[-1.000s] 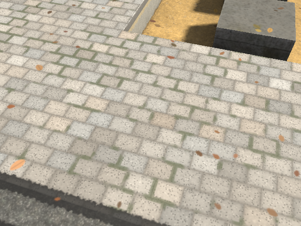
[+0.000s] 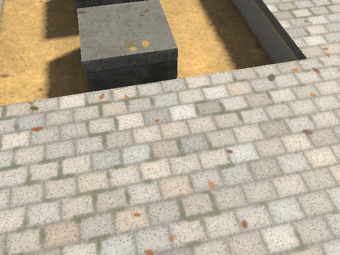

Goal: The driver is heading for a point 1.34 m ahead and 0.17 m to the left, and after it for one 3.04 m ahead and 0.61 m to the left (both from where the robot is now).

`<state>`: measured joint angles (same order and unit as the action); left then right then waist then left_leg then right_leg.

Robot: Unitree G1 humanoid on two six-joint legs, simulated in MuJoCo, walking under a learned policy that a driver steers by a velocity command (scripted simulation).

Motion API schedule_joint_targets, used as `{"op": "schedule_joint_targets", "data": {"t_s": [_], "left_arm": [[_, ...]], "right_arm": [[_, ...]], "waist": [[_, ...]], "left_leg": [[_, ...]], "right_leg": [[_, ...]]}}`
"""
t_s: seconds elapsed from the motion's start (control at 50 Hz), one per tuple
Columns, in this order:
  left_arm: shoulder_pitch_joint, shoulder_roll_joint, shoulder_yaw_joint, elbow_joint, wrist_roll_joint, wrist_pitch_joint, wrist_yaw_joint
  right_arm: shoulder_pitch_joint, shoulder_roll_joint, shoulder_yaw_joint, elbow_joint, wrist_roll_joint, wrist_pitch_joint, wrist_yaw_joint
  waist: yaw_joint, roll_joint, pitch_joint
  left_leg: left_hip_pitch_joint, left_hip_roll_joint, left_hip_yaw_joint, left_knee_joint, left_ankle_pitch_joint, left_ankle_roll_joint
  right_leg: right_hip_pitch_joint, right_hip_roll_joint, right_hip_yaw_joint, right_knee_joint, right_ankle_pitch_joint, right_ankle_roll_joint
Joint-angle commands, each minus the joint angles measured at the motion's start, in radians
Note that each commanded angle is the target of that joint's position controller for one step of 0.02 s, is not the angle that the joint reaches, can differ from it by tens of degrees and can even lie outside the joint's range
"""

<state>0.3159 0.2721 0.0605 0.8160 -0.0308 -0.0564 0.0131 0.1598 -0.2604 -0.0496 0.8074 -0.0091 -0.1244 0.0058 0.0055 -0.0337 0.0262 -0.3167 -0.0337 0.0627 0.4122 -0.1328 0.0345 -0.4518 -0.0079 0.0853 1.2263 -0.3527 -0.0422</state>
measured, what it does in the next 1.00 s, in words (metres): walks ahead: right foot, then left foot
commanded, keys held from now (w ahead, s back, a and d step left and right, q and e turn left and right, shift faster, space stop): w+e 0.10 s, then w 0.32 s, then w+q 0.58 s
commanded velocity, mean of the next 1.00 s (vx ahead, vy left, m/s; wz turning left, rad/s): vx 0.50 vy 0.00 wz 0.02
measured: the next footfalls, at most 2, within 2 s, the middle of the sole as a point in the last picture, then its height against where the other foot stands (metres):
right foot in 0.36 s outside the picture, level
left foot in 0.94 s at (172, 205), level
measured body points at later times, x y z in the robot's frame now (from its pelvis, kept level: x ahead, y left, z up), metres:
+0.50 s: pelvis +0.26 -0.09 +0.00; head +0.30 -0.10 +0.45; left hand +0.45 +0.14 -0.10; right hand +0.28 -0.37 -0.14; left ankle +0.19 +0.08 -0.64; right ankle +0.30 -0.18 -0.74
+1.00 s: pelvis +0.54 -0.06 -0.02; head +0.59 -0.05 +0.42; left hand +0.58 +0.22 -0.15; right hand +0.74 -0.30 -0.12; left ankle +0.63 +0.02 -0.74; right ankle +0.35 -0.20 -0.64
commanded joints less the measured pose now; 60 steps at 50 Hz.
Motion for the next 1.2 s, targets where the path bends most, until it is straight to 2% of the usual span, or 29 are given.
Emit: {"op": "schedule_joint_targets", "data": {"t_s": [0.02,0.1,0.18,0.28,0.32,0.36,0.38,0.4,0.42,0.44,0.46,0.48,0.52,0.58,0.64,0.72,0.82,0.88,0.92,0.94,0.96,0.98,1.0,1.02,1.04,1.06,1.1,1.16,1.2], "left_arm": [[0.026,0.029,0.012,-0.084,-0.004,0.005,-0.005],[-0.060,0.030,0.008,-0.147,0.009,0.014,-0.008],[-0.180,0.010,-0.008,-0.182,0.012,-0.006,-0.031],[-0.323,0.030,-0.013,-0.250,0.008,-0.013,-0.057],[-0.290,0.060,0.000,-0.255,0.013,-0.016,-0.060],[-0.018,0.145,0.050,-0.174,0.019,-0.015,-0.049],[0.170,0.247,0.080,-0.145,0.023,-0.007,-0.029],[0.163,0.307,0.079,-0.142,0.026,-0.008,-0.033],[0.159,0.201,0.054,-0.148,0.025,-0.017,-0.039],[0.091,0.163,0.041,-0.150,0.028,-0.024,-0.040],[0.013,0.129,0.030,-0.157,0.026,-0.027,-0.042],[-0.041,0.095,0.022,-0.161,0.029,-0.031,-0.045],[-0.072,0.072,0.021,-0.147,0.037,-0.050,-0.046],[-0.053,0.086,0.030,-0.109,0.048,-0.071,-0.034],[-0.028,0.091,0.032,-0.079,0.049,-0.069,-0.017],[-0.012,0.115,0.037,-0.052,0.042,-0.065,-0.002],[0.047,0.139,0.047,-0.004,0.024,-0.033,0.007],[0.009,0.180,0.057,-0.013,0.019,-0.010,0.019],[-0.025,0.197,0.056,-0.024,0.014,0.003,0.027],[-0.008,0.166,0.042,-0.045,0.029,-0.008,0.028],[0.082,0.017,-0.004,-0.093,0.044,-0.043,0.008],[-0.017,0.106,0.008,-0.109,0.012,-0.090,-0.012],[-0.100,0.130,0.013,-0.137,-0.020,-0.105,-0.019],[-0.118,0.116,0.009,-0.142,-0.005,-0.109,-0.013],[-0.127,0.128,0.018,-0.135,0.025,-0.102,-0.003],[-0.106,0.132,0.024,-0.135,0.036,-0.088,-0.003],[-0.083,0.111,0.024,-0.141,0.046,-0.064,-0.002],[-0.159,0.079,0.013,-0.169,0.050,-0.047,0.003],[-0.232,0.057,0.004,-0.185,0.050,-0.048,0.000]], "right_arm": [[0.031,-0.083,-0.023,-0.022,0.000,-0.014,0.004],[0.052,-0.137,-0.042,0.005,0.005,-0.018,0.004],[0.094,-0.157,-0.041,0.028,0.013,-0.004,0.005],[0.179,-0.201,-0.045,0.073,0.039,0.026,0.007],[0.175,-0.217,-0.047,0.083,0.045,0.042,0.004],[0.170,-0.193,-0.033,0.083,0.037,0.051,-0.003],[0.171,-0.135,-0.007,0.047,0.002,0.044,-0.005],[0.278,-0.031,0.024,0.036,0.010,0.017,0.009],[0.191,-0.146,-0.004,0.044,0.047,-0.002,0.016],[0.114,-0.160,-0.011,0.014,0.068,-0.007,0.017],[0.089,-0.143,-0.008,0.017,0.055,-0.002,0.010],[0.088,-0.136,-0.014,0.023,0.040,0.009,0.007],[0.142,-0.104,-0.015,0.042,0.042,0.042,0.008],[0.113,-0.080,-0.018,0.031,0.042,0.068,0.000],[0.052,-0.070,-0.021,0.009,0.035,0.066,0.003],[-0.068,-0.043,-0.008,-0.034,0.025,0.060,0.025],[-0.182,-0.034,0.000,-0.116,0.027,0.057,0.058],[-0.123,-0.071,-0.019,-0.139,0.033,0.062,0.070],[0.129,-0.159,-0.068,-0.090,0.037,0.065,0.058],[0.271,-0.252,-0.101,-0.066,0.033,0.075,0.033],[0.222,-0.331,-0.110,-0.096,0.036,0.069,0.028],[0.262,-0.250,-0.086,-0.101,0.025,0.064,0.029],[0.234,-0.191,-0.073,-0.099,0.020,0.057,0.028],[0.162,-0.161,-0.063,-0.110,0.027,0.051,0.031],[0.098,-0.120,-0.051,-0.126,0.028,0.049,0.028],[0.066,-0.111,-0.045,-0.145,0.018,0.049,0.024],[0.060,-0.129,-0.051,-0.155,0.020,0.047,0.017],[0.097,-0.164,-0.061,-0.148,0.024,0.047,0.000],[0.129,-0.160,-0.060,-0.136,0.035,0.059,-0.010]], "waist": [[0.000,0.108,-0.041],[-0.004,0.076,-0.009],[-0.045,0.065,0.009],[-0.080,0.089,0.052],[-0.038,0.116,0.024],[0.103,0.101,-0.143],[0.163,-0.061,-0.286],[0.066,-0.269,-0.411],[0.114,-0.121,-0.366],[0.096,-0.096,-0.227],[0.058,-0.019,-0.165],[0.026,-0.019,-0.117],[-0.019,-0.043,-0.099],[-0.026,-0.021,-0.037],[-0.011,-0.018,-0.004],[0.034,-0.012,0.043],[0.071,-0.008,0.079],[0.012,-0.061,0.001],[-0.132,-0.055,-0.141],[-0.182,0.069,-0.234],[-0.056,0.321,-0.346],[-0.134,0.191,-0.429],[-0.132,0.141,-0.293],[-0.075,0.029,-0.178],[-0.038,0.013,-0.134],[-0.006,0.035,-0.106],[0.018,0.046,-0.086],[0.002,0.058,-0.052],[-0.029,0.086,-0.051]], "left_leg": [[0.160,0.285,-0.255,-0.260,0.037,0.171],[0.175,0.305,-0.133,-0.294,0.163,0.193],[0.191,0.261,-0.017,-0.284,0.199,0.166],[0.311,0.315,-0.018,-0.239,0.173,0.144],[0.358,0.329,-0.006,-0.150,0.354,0.123],[0.252,0.253,0.078,0.192,0.579,0.067],[-0.006,0.192,0.110,0.554,0.232,0.017],[-0.343,0.024,-0.017,0.848,-0.445,-0.020],[-0.443,0.068,-0.138,0.943,-0.432,-0.004],[-0.491,0.111,-0.125,0.934,-0.336,0.011],[-0.445,0.156,-0.120,0.878,-0.246,0.009],[-0.397,0.183,-0.126,0.820,-0.188,0.003],[-0.302,0.197,-0.143,0.785,-0.117,-0.007],[-0.360,0.175,-0.182,0.714,-0.024,-0.025],[-0.426,0.147,-0.204,0.566,0.122,-0.031],[-0.408,0.131,-0.125,0.354,0.263,-0.020],[-0.468,0.117,-0.048,0.242,0.138,0.024],[-0.303,0.034,0.047,0.235,-0.015,0.079],[0.061,-0.050,0.063,0.162,0.005,0.143],[0.365,0.088,-0.174,0.128,0.027,0.206],[0.696,0.353,-0.793,-0.004,-0.094,0.426],[0.736,0.368,-0.894,-0.113,-0.160,0.410],[0.638,0.334,-0.728,-0.109,-0.112,0.355],[0.461,0.287,-0.595,-0.111,0.000,0.314],[0.335,0.246,-0.504,-0.121,0.096,0.286],[0.240,0.222,-0.462,-0.145,0.159,0.283],[0.148,0.198,-0.417,-0.175,0.247,0.289],[0.072,0.154,-0.331,-0.182,0.316,0.265],[0.046,0.103,-0.283,-0.143,0.284,0.223]], "right_leg": [[-0.182,-0.122,0.029,-0.008,0.060,0.003],[-0.279,-0.143,0.031,-0.143,0.183,0.019],[-0.221,-0.111,-0.024,-0.410,0.363,0.007],[-0.197,-0.076,-0.094,-0.592,0.269,-0.020],[-0.111,-0.037,-0.129,-0.646,0.186,-0.053],[0.305,0.032,-0.166,-0.701,0.253,-0.103],[0.624,-0.188,0.121,-0.680,0.320,-0.173],[0.845,-0.390,0.613,-0.846,0.139,-0.330],[0.798,-0.378,0.614,-0.907,0.106,-0.294],[0.672,-0.351,0.437,-0.909,0.200,-0.252],[0.534,-0.308,0.312,-0.924,0.295,-0.223],[0.429,-0.268,0.216,-0.958,0.340,-0.204],[0.327,-0.240,0.121,-1.030,0.361,-0.194],[0.300,-0.235,0.001,-1.082,0.442,-0.187],[0.343,-0.225,-0.088,-1.098,0.455,-0.161],[0.379,-0.223,-0.185,-1.118,0.439,-0.128],[0.555,-0.279,-0.237,-1.031,0.562,-0.109],[0.585,-0.278,-0.280,-0.855,1.012,-0.073],[0.481,-0.227,-0.312,-0.504,1.117,-0.028],[0.228,-0.174,-0.311,-0.185,0.758,0.018],[-0.217,0.069,-0.178,0.211,-0.181,0.088],[-0.323,0.039,0.046,0.267,-0.192,0.051],[-0.373,-0.009,0.038,0.224,-0.120,0.025],[-0.342,-0.057,0.025,0.112,-0.046,0.018],[-0.276,-0.091,0.016,0.019,-0.011,0.024],[-0.211,-0.106,0.017,-0.019,0.013,0.032],[-0.170,-0.108,-0.003,-0.100,0.039,0.061],[-0.177,-0.087,-0.034,-0.277,0.171,0.101],[-0.135,-0.054,-0.046,-0.442,0.328,0.103]]}}
Keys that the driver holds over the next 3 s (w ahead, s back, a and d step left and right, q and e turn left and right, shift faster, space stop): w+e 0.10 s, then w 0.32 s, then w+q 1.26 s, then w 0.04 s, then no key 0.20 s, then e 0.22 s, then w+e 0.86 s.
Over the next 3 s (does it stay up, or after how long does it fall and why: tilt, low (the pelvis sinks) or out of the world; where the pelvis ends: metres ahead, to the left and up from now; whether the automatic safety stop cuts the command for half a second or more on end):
stays up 1.32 0.17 0.00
